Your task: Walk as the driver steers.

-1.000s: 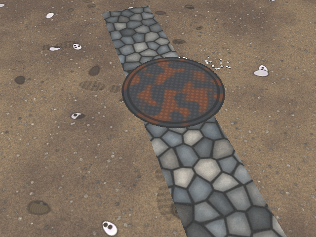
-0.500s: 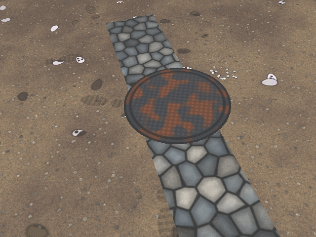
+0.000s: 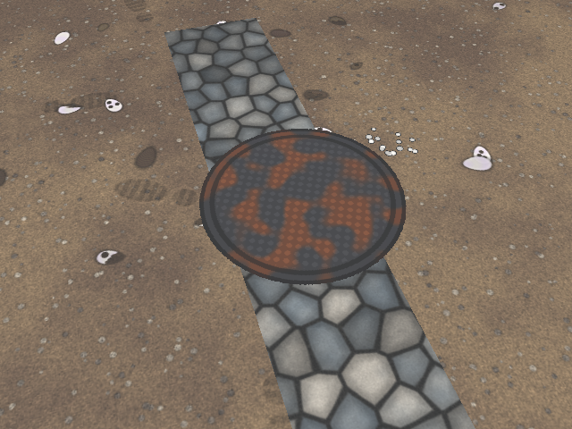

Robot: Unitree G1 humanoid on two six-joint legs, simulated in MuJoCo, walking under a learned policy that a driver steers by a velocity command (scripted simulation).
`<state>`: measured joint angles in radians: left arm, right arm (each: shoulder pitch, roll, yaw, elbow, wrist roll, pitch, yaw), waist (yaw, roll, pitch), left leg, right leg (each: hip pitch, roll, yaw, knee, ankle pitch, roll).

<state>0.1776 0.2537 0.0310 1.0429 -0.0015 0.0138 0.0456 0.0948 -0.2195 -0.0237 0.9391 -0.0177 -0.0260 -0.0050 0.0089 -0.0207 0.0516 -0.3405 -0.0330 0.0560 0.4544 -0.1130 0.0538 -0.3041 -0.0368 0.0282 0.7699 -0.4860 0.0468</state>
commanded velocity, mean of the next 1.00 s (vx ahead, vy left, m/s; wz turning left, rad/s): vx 0.27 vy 0.00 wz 0.00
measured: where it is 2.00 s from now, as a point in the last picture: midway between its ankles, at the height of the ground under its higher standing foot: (254, 259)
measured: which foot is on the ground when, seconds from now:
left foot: down 0.00-1.00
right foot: up 0.00-0.04, down 0.06-0.52, up 0.54-0.98, down 1.00-1.00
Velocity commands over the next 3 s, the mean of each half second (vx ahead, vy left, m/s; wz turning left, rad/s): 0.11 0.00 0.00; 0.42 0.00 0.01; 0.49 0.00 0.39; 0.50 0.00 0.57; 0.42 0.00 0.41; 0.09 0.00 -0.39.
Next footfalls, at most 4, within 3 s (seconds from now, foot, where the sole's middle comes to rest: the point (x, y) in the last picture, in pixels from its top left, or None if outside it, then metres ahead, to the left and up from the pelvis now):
0.06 right None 0.05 -0.14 -0.77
1.00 right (348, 403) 0.54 -0.12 -0.77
1.58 left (232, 306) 0.79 0.17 -0.77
2.06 right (255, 203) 1.15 0.13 -0.77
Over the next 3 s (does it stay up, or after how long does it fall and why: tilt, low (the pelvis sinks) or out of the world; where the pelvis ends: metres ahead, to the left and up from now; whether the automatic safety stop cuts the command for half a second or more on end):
stays up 1.16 0.29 0.00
